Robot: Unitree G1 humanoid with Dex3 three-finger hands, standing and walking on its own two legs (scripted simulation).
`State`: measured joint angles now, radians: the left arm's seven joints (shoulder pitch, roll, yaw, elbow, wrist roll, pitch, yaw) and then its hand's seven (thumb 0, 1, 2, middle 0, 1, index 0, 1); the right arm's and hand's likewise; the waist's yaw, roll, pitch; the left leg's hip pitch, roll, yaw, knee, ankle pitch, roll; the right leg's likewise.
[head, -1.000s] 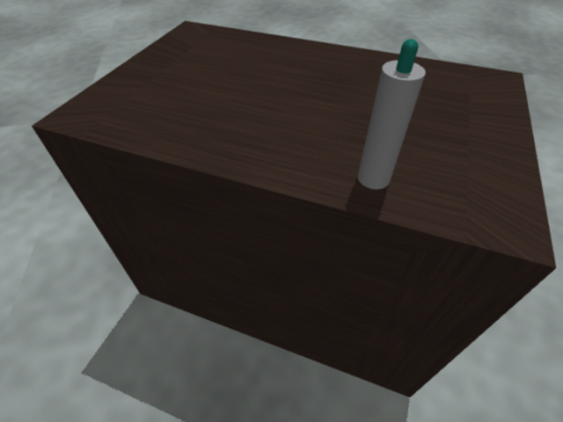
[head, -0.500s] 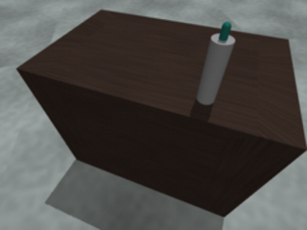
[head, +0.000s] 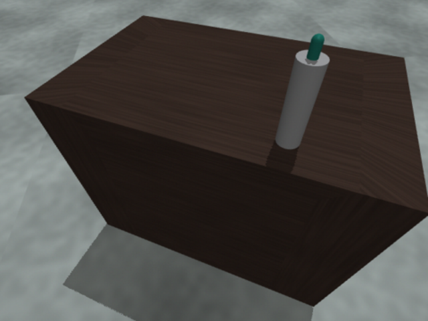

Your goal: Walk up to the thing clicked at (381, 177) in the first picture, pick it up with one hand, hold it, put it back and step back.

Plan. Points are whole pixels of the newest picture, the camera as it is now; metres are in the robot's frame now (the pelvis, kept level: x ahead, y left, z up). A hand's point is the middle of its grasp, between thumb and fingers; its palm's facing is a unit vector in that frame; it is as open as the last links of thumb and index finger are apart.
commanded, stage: stand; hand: left
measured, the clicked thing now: (300, 96) +0.52 -0.17 +0.15
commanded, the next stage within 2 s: walk up in 0.12 s
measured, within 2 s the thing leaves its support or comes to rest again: neither
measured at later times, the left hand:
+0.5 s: hand out of the picture +0.10 +0.17 -0.18, palm faces -0.21 -0.90 -0.38, open 7.4 cm
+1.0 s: hand (207, 306) +0.18 +0.03 -0.17, palm faces -0.31 -0.88 -0.36, open 7.4 cm
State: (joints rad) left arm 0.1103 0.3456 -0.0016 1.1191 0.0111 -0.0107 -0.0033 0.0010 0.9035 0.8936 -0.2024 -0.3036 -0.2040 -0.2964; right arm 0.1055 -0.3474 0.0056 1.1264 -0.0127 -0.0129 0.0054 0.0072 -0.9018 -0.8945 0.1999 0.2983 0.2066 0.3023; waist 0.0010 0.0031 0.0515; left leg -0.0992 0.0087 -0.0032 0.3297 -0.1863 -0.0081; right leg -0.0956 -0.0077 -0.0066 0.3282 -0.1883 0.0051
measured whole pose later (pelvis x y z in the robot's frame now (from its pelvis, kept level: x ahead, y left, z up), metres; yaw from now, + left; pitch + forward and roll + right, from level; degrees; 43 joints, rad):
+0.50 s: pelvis -0.02 -0.11 -0.04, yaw -11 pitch -3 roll -1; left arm 0.23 0.46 0.13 0.84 0.07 0.08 -0.12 0.00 0.91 0.89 -0.20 -0.30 -0.20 -0.30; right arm 0.22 -0.51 -0.11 0.93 -0.04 -0.03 -0.07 0.01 -0.90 -0.89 0.20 0.30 0.21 0.30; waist 0.02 -0.01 0.15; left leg -0.28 0.25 0.03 0.82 -0.49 0.00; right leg -0.38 -0.05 0.03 0.76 -0.33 0.04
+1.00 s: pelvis +0.02 -0.20 -0.02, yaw -17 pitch -3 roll -1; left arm 0.23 0.42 0.04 0.86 0.00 0.00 -0.02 0.00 0.90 0.89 -0.20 -0.30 -0.20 -0.30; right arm 0.27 -0.37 -0.02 0.87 -0.04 -0.04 0.01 0.01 -0.90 -0.89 0.21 0.30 0.21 0.30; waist -0.02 -0.02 0.11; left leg -0.22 0.09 0.10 0.62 -0.35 -0.01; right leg -0.33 -0.01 0.04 0.73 -0.38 -0.01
